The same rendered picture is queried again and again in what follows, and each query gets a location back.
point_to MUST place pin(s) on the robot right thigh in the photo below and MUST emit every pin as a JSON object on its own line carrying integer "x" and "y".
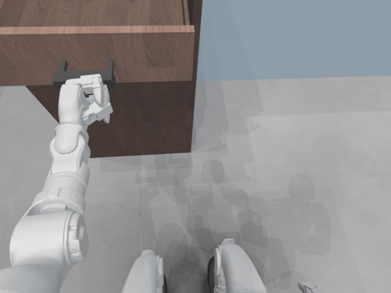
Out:
{"x": 241, "y": 276}

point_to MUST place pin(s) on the cabinet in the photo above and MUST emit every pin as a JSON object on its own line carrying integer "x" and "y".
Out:
{"x": 148, "y": 117}

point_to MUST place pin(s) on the handle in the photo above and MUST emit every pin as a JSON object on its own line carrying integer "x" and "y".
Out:
{"x": 60, "y": 77}

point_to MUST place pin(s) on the left robot hand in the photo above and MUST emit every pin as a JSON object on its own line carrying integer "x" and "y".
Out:
{"x": 72, "y": 101}

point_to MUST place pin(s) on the robot left forearm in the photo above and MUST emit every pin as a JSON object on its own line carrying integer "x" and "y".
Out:
{"x": 67, "y": 180}

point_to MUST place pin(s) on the left robot upper arm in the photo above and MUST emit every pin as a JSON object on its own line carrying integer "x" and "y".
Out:
{"x": 45, "y": 247}

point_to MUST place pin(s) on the right robot hand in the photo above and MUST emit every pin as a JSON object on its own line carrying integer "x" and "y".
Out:
{"x": 308, "y": 288}

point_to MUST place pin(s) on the robot left thigh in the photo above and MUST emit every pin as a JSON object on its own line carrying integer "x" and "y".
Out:
{"x": 145, "y": 276}

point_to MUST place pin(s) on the robot thigh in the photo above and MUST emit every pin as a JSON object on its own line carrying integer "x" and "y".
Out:
{"x": 145, "y": 276}
{"x": 241, "y": 276}

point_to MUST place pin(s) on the drawer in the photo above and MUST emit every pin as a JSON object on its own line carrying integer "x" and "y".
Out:
{"x": 149, "y": 40}

